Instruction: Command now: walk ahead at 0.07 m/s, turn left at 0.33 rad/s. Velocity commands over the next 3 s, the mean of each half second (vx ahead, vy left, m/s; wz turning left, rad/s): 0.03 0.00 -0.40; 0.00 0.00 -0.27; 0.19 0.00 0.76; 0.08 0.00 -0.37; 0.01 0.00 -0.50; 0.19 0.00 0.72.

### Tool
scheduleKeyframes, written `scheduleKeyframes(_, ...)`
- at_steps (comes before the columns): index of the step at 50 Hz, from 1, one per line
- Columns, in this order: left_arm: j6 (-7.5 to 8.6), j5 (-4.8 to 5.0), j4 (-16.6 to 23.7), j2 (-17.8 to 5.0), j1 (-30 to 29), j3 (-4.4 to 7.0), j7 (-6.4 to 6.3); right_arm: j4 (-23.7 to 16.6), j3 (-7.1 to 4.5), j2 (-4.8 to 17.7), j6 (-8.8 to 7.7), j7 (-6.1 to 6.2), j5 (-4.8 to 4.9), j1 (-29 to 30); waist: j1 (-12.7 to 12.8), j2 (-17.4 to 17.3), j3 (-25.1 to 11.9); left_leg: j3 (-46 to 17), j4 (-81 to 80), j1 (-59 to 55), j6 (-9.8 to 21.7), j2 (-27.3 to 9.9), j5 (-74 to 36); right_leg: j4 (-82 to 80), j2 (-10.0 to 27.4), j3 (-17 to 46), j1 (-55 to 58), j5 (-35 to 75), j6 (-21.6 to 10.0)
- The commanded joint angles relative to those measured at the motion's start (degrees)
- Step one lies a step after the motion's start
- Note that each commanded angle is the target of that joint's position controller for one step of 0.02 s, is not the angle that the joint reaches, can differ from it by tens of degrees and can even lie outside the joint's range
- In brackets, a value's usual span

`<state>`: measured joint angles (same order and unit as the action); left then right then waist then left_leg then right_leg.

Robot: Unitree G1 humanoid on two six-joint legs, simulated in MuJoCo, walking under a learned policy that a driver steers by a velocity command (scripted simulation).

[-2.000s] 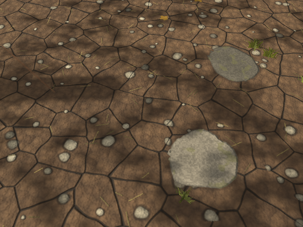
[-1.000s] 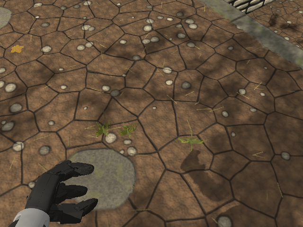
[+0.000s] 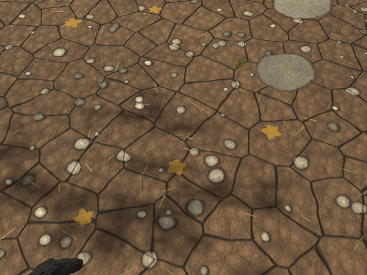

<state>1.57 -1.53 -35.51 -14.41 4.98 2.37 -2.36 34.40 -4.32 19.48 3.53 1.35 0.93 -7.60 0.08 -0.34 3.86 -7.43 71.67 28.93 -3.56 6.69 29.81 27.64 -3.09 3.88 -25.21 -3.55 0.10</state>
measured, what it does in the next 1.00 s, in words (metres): steps on the spot, turning right: left foot, then right foot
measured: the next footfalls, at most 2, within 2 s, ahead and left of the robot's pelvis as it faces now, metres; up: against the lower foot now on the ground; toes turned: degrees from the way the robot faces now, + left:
left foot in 0.18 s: +0.07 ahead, +0.11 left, +0.00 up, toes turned -9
right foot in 0.58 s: +0.03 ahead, -0.16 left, +0.00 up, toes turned -27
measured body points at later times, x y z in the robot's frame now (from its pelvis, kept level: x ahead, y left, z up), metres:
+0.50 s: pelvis +0.02 -0.01 +0.01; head +0.06 -0.02 +0.46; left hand +0.25 +0.22 -0.08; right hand +0.10 -0.31 -0.08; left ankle +0.03 +0.12 -0.72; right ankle +0.01 -0.14 -0.68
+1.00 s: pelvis +0.04 -0.04 +0.01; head +0.06 -0.04 +0.46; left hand +0.33 +0.08 -0.08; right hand +0.01 -0.34 -0.10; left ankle +0.08 +0.06 -0.70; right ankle -0.01 -0.14 -0.72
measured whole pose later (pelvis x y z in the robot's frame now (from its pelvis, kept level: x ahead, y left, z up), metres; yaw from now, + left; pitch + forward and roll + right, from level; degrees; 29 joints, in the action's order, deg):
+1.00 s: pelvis +0.04 -0.04 +0.01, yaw -25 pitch +1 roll -1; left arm -1.7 -0.6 -37.3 -13.1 3.8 1.7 -1.5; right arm 40.8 -3.6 16.1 2.2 0.2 1.4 -14.3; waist -2.3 0.2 0.7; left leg 2.0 45.4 21.6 -1.7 -3.1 23.8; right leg 31.4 -1.2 -3.8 -15.5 -16.7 -2.0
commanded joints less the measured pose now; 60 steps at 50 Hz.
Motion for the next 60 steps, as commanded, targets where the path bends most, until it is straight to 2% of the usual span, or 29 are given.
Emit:
scheduleKeyframes(1, -0.81, 0.05, 3.30, -7.88, -0.81, 1.83, 0.34, -2.41, 0.51, 0.64, -0.46, 0.15, -0.89, -4.36, -1.80, 4.20, -9.54, 3.52, -6.44, -2.10, -0.82, -2.57, -0.80, -10.11, 10.90, 14.11, 7.96, 4.89, -10.19)
scheduleKeyframes(3, -1.38, 1.16, 2.57, -6.60, -0.45, 1.85, 1.35, -1.47, 1.72, -2.36, -1.41, -0.06, -2.01, -4.71, -1.75, 7.91, -10.90, 6.14, -20.75, -8.19, -0.64, -3.96, 1.19, -10.92, 8.24, 12.91, 8.20, 2.69, -9.94)
scheduleKeyframes(5, -2.00, 1.96, 2.12, -9.90, 2.29, 3.37, 1.78, -0.73, 0.95, -0.02, -1.71, -0.18, -1.33, -3.43, 0.08, 11.06, -10.13, 5.50, -29.45, -9.61, 0.20, -3.52, -3.54, -11.03, 9.72, 17.31, 10.47, -2.88, -11.48)
scheduleKeyframes(8, -2.44, 3.23, 1.94, -11.10, 4.07, 4.13, 1.49, 0.99, -0.17, 1.69, -1.76, -0.52, -0.74, -5.95, -1.92, 10.61, -9.58, 5.47, -45.05, -18.56, 4.58, -2.13, -13.32, -11.82, 9.57, 21.22, 5.96, -15.93, -9.25)
scheduleKeyframes(9, -2.29, 3.61, 1.57, -10.29, 5.23, 4.04, 1.25, 0.97, -0.75, 3.38, -1.77, -0.31, -1.15, -6.59, -2.32, 9.46, -9.64, 3.58, -47.02, -24.96, 6.77, -5.23, -14.31, -10.88, 7.80, 20.23, 0.17, -21.92, -6.40)
scheduleKeyframes(10, -1.86, 3.62, 3.06, -8.33, 3.44, 3.70, 1.20, 1.51, -1.94, 7.79, -1.68, 0.07, -3.13, -9.10, -3.41, 0.60, -9.41, -5.13, -48.41, -29.46, 11.48, -15.18, -10.18, -3.03, 3.65, 13.11, -9.88, -25.56, -2.18)
scheduleKeyframes(11, -1.07, 4.06, 4.83, -8.02, 0.78, 3.79, 1.30, 1.74, -2.54, 8.88, -1.81, 0.01, -4.53, -8.10, -3.86, -13.55, -7.75, -16.89, -55.28, -23.98, 18.00, -26.66, -15.37, 12.88, -2.81, 1.77, -14.89, -26.81, 0.10)
scheduleKeyframes(12, -0.88, 3.02, 3.97, -10.76, 3.14, 5.08, 1.18, 0.30, -1.64, 6.30, -2.61, 0.35, -5.06, -3.58, -2.21, -11.47, -7.26, -17.63, -55.30, -20.73, 20.35, -30.45, -24.54, 27.06, 0.34, 2.00, -14.54, -28.29, 2.49)
scheduleKeyframes(15, -3.54, 2.74, -0.71, -9.62, 11.88, 5.57, 0.34, -1.85, 0.13, 0.24, -4.15, 1.38, -2.18, 6.17, 2.31, -7.24, -6.04, -3.31, -52.56, -20.10, 14.63, -22.85, -35.90, 43.50, 2.13, 0.88, -15.05, -20.79, 4.93)
scheduleKeyframes(19, -4.35, 3.13, 3.09, -5.94, 5.57, 3.62, 1.54, -0.18, -0.43, 1.27, -3.25, 2.10, -1.84, 1.78, -1.23, -6.62, -4.99, 4.45, -51.83, -25.01, 15.13, -21.01, -37.23, 34.97, 5.90, -3.20, -17.03, -13.35, 7.27)
scheduleKeyframes(22, -4.16, 2.90, 5.87, -4.45, 2.63, 2.39, 3.48, 0.83, -1.90, 4.89, -2.45, 1.89, -1.77, -0.85, -3.14, -8.12, -6.68, 6.56, -50.43, -26.17, 15.81, -23.72, -39.81, 24.32, 7.21, -5.64, -10.86, -15.86, 6.20)
scheduleKeyframes(27, -5.31, 3.11, 6.15, -7.78, 5.54, 3.95, 4.38, 1.72, -3.35, 7.04, -3.55, 0.15, 0.65, 0.26, -0.57, -9.09, -7.23, 10.82, -44.18, -23.67, 12.07, -26.15, -42.09, 9.15, 4.73, -10.16, 1.29, -13.39, 1.31)
scheduleKeyframes(28, -5.49, 3.09, 5.30, -8.41, 8.06, 4.62, 3.96, 2.34, -3.30, 6.05, -3.91, -0.17, 1.08, 0.01, 1.05, -7.49, -7.92, 13.70, -39.01, -21.01, 9.38, -24.90, -40.61, 3.29, 3.17, -10.45, 7.48, -8.53, -0.50)
scheduleKeyframes(29, -5.35, 2.75, 4.01, -11.86, 12.94, 6.20, 2.90, 3.64, -3.00, 4.16, -4.44, -0.71, 0.66, -3.17, 2.91, -0.46, -10.33, 17.60, -27.95, -13.90, 5.05, -20.82, -35.42, -2.55, 3.25, -5.59, 19.08, 3.92, -3.70)
scheduleKeyframes(30, -4.88, 2.43, 5.06, -21.84, 15.46, 8.49, 1.72, -0.14, -1.70, 0.27, -4.98, -0.99, -2.55, -2.18, 1.57, 20.21, -11.43, 19.83, -7.44, 8.82, -1.35, -11.97, 2.43, -1.10, 19.48, 19.51, 33.71, 35.94, -13.06)
scheduleKeyframes(31, -3.21, 0.30, 6.78, -20.56, 14.50, 7.63, 2.41, -2.09, -1.44, 1.14, -5.47, -0.70, -2.99, 3.81, 5.13, 17.90, -19.17, 6.29, 2.78, 15.75, -2.26, -6.57, 11.78, -3.97, 25.96, 31.18, 33.33, 33.19, -23.58)
scheduleKeyframes(32, -2.09, 0.36, 6.31, -17.66, 13.22, 6.76, 2.90, -2.31, -1.97, 3.52, -5.39, -0.41, -1.50, 7.33, 5.99, 10.32, -17.36, 2.59, 4.63, 16.24, -0.91, -7.89, 8.05, -5.56, 23.41, 25.82, 31.40, 25.94, -21.74)
scheduleKeyframes(34, -2.04, 2.70, 6.33, -12.97, 5.72, 5.23, 1.79, -0.32, -2.14, 3.88, -4.79, 0.77, -1.27, 4.58, 1.21, 4.21, -11.82, 2.50, -1.09, 15.87, 0.30, -9.93, -1.62, -5.27, 18.30, 17.09, 25.12, 17.47, -15.08)
scheduleKeyframes(36, -2.67, 2.17, 7.32, -10.08, 0.67, 3.61, 0.82, 2.12, -2.27, 4.15, -3.71, 0.79, -1.46, 0.35, -1.10, 5.94, -12.25, 5.02, -3.73, 7.09, -0.63, -9.58, -6.96, -5.35, 15.85, 10.95, 17.35, 20.07, -13.48)
scheduleKeyframes(40, -1.89, 0.17, 4.32, -4.84, -0.32, 1.17, 0.79, 4.69, 0.23, -1.37, -2.86, -0.17, -0.79, -3.33, -1.18, 6.28, -13.08, 6.12, -19.80, -5.26, -1.14, -11.36, -12.52, -6.20, 13.05, 2.71, 12.61, 13.78, -11.70)
scheduleKeyframes(45, -2.42, -0.01, 1.57, -11.32, 0.95, 3.09, 0.95, 1.32, -1.10, 5.12, -2.37, -0.68, 0.47, -0.13, 2.17, 8.67, -4.85, 8.29, -23.92, -3.82, 0.87, -10.34, -7.47, -8.96, 18.38, 6.89, 10.73, -1.81, -14.46)
scheduleKeyframes(49, -2.92, 1.19, 0.83, -10.37, -0.03, 3.30, 0.21, 0.85, -0.89, 2.87, -2.30, -1.23, 0.50, -3.19, 1.07, 7.00, -5.16, 9.52, -25.68, -2.49, 2.35, -10.56, -4.30, -5.40, 21.28, 6.83, 16.08, 8.96, -14.11)
scheduleKeyframes(52, -3.46, 2.32, 0.60, -9.40, -1.95, 3.62, -0.30, 1.76, -1.24, 2.09, -2.40, -1.79, 0.55, -8.01, -1.80, 5.64, -6.78, 11.40, -39.43, -10.05, 5.19, -8.13, -15.05, 1.83, 18.26, 0.62, 15.44, 8.88, -9.05)
scheduleKeyframes(53, -3.43, 2.09, 0.17, -8.03, 0.11, 3.69, -0.29, 1.62, -2.28, 5.13, -2.57, -1.35, 0.14, -9.51, -1.38, -1.24, -6.97, 3.22, -46.13, -15.15, 8.20, -10.95, -28.23, 10.97, 13.70, -4.28, 10.71, -0.69, -4.21)
scheduleKeyframes(54, -3.02, -0.07, 3.11, -5.32, -2.24, 2.98, -0.01, 0.09, -4.24, 12.89, -3.09, -0.42, -0.19, -10.02, 0.33, -17.97, -6.51, -19.25, -48.68, -23.85, 16.84, -24.12, -51.32, 27.22, 3.53, -10.20, -6.04, -21.62, 2.53)
scheduleKeyframes(55, -2.24, 0.04, 5.07, -5.51, -9.27, 2.75, -0.08, -0.55, -3.84, 11.74, -3.94, -0.88, -2.26, -13.06, -4.82, -17.45, -9.38, -28.07, -52.10, -27.42, 25.39, -28.25, -53.86, 38.51, -2.19, -1.77, -14.81, -36.56, 3.36)
scheduleKeyframes(56, -1.86, 0.87, 4.48, -6.34, -8.54, 3.13, 0.10, -0.53, -3.55, 10.50, -4.88, -1.05, -2.69, -12.39, -3.81, -10.15, -9.98, -24.13, -51.27, -29.21, 23.99, -26.28, -50.93, 43.41, -0.25, 2.10, -16.54, -34.19, 2.77)
scheduleKeyframes(58, -1.82, 1.05, 2.58, -6.59, -6.48, 3.47, -0.02, -1.52, -3.29, 8.37, -4.75, -0.21, 0.00, -6.73, -0.88, -3.03, -9.34, -16.71, -49.29, -29.07, 18.20, -20.91, -47.98, 41.52, 1.62, 3.03, -17.65, -25.11, 2.91)
scheduleKeyframes(60, -0.90, 1.55, 1.75, -6.53, -4.57, 3.63, 1.42, -1.39, -2.67, 6.20, -3.88, 0.77, 1.87, -8.65, -0.80, -3.59, -11.99, -17.13, -54.45, -28.55, 16.70, -16.94, -13.77, 34.24, 2.28, 2.43, -14.61, -17.02, 2.90)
